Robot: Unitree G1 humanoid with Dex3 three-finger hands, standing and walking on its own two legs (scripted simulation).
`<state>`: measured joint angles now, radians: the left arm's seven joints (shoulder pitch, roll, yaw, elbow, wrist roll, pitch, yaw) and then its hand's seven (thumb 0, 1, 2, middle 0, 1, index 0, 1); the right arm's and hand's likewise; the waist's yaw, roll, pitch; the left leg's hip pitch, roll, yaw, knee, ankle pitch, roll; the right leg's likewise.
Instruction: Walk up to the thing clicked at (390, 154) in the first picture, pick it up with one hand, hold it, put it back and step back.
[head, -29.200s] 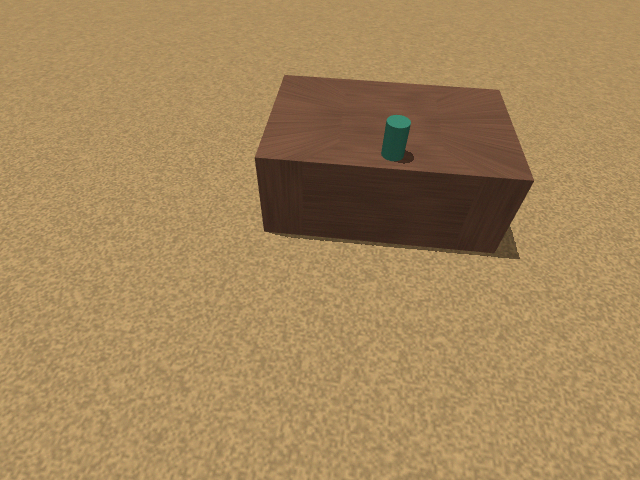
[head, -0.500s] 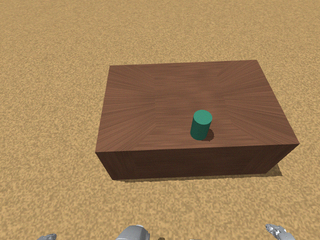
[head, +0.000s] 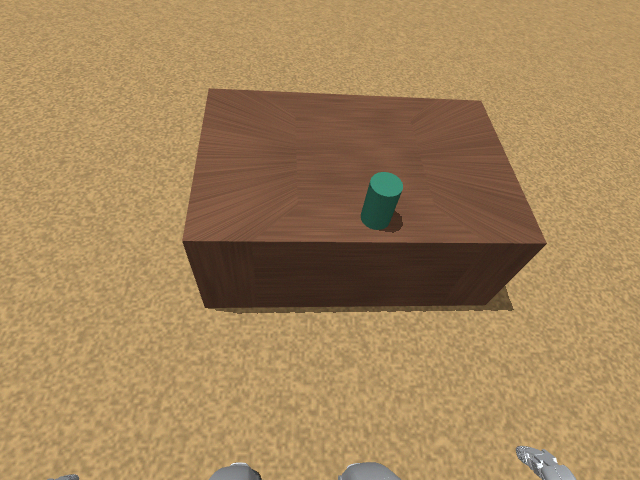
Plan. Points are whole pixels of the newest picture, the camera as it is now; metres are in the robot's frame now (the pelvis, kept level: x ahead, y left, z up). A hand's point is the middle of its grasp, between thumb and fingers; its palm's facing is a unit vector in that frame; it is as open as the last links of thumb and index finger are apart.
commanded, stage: step back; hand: right
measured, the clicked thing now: (380, 201) +0.78 -0.19 -0.31
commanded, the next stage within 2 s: stand in 1.90 s
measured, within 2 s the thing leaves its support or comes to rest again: neither
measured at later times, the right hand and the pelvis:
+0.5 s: hand out of the picture -0.08 -0.28 -0.16, palm faces -0.13 +0.91 -0.40, open 7.4 cm; pelvis -0.17 -0.02 -0.01, yaw +4 degrees
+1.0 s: hand out of the picture -0.22 -0.33 -0.15, palm faces -0.08 +0.91 -0.40, open 7.4 cm; pelvis -0.29 -0.05 +0.00, yaw +2 degrees
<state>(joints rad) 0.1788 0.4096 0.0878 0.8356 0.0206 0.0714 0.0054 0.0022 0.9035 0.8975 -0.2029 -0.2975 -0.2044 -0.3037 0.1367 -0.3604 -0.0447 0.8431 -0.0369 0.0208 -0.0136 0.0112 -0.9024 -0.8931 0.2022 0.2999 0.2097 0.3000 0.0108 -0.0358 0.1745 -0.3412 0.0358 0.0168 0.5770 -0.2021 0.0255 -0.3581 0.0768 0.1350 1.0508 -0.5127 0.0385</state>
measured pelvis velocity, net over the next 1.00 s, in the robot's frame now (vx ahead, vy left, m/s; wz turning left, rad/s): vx -0.29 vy -0.05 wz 0.03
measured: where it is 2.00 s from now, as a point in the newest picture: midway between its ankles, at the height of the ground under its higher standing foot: outside the picture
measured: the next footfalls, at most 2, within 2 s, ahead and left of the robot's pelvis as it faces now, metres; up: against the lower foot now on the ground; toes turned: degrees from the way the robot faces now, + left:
right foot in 0.10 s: -0.04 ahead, -0.15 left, +0.00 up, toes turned +0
left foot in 0.44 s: -0.12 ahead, +0.09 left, +0.00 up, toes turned +3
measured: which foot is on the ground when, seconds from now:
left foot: down 0.00-0.14, up 0.16-0.42, down 0.44-0.82, up 0.84-1.00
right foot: up 0.00-0.08, down 0.10-0.46, up 0.48-0.76, down 0.78-1.00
